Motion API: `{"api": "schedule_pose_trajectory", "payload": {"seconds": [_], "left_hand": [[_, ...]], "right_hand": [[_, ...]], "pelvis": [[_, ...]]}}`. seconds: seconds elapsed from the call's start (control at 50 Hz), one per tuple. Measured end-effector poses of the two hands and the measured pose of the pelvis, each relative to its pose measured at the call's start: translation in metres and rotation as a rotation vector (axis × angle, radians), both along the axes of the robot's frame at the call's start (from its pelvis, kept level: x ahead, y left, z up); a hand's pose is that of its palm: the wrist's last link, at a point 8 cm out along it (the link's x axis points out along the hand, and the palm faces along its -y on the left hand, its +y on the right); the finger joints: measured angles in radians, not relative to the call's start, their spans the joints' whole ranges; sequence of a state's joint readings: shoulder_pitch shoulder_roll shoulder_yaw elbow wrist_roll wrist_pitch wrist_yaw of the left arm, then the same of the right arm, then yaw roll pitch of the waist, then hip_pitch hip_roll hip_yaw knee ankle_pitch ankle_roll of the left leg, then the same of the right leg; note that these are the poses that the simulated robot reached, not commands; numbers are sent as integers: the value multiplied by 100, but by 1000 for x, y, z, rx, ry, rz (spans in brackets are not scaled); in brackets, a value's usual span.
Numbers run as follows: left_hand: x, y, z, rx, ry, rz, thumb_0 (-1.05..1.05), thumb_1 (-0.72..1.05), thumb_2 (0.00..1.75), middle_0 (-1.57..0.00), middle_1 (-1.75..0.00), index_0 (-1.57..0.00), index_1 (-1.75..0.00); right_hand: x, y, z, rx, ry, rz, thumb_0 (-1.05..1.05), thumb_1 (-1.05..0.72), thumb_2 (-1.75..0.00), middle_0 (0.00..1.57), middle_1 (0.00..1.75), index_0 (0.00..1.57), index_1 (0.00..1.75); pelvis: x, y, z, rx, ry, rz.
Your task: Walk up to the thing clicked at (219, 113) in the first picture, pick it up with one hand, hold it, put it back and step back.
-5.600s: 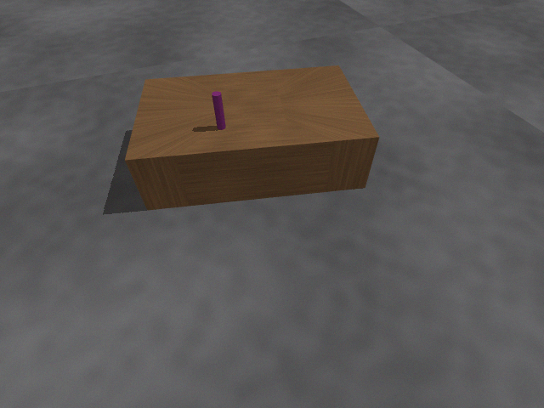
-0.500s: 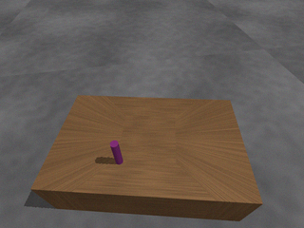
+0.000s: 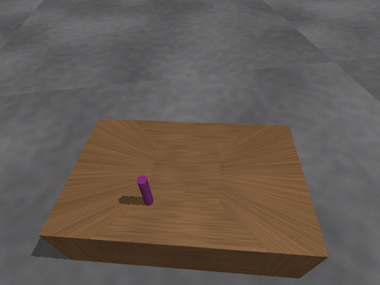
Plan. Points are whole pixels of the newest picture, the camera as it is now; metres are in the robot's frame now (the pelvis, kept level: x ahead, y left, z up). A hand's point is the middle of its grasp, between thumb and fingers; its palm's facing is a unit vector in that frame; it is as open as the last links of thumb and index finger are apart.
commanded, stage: stand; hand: left
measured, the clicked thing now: (145, 191) +0.54 +0.23 -0.36
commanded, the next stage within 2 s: go down in 1.58 s
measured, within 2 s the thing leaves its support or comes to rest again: neither
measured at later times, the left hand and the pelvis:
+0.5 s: hand out of the picture +0.08 +0.25 -0.15, palm faces -0.02 -0.94 -0.35, open 7.4 cm; pelvis +0.00 -0.01 +0.00, yaw +0 degrees
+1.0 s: hand out of the picture +0.08 +0.25 -0.15, palm faces -0.03 -0.94 -0.35, open 7.4 cm; pelvis +0.00 +0.00 +0.00, yaw -1 degrees
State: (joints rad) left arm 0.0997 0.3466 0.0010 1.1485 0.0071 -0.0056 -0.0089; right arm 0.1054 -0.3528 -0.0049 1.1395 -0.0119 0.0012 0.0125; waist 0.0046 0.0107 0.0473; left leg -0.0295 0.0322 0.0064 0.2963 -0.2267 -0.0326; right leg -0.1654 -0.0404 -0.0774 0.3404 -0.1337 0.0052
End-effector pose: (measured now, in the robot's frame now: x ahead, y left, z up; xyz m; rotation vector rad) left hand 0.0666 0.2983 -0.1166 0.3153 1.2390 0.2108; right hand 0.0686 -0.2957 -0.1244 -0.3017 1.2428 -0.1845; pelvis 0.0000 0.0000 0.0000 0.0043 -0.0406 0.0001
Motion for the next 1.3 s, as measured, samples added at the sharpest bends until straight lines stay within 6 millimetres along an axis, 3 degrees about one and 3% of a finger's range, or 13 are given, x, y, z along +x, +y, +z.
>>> {"api": "schedule_pose_trajectory", "payload": {"seconds": [0.52, 1.3], "left_hand": [[4, -5, -1, 0, -4, -12, 1, 90, 90, -20, -30, -20, -30], [11, -4, 0, 3, 0, -15, 1, 90, 90, -20, -30, -20, -30]], "right_hand": [[-14, -7, -1, -4, 31, -11, 1, -91, -90, 21, 30, 20, 30], [-4, -5, -1, -4, 19, -7, 1, -91, -90, 21, 30, 20, 30]], "pelvis": [[1, -6, -1, -2, 5, -4], [7, -4, 0, -1, 8, -9]]}}
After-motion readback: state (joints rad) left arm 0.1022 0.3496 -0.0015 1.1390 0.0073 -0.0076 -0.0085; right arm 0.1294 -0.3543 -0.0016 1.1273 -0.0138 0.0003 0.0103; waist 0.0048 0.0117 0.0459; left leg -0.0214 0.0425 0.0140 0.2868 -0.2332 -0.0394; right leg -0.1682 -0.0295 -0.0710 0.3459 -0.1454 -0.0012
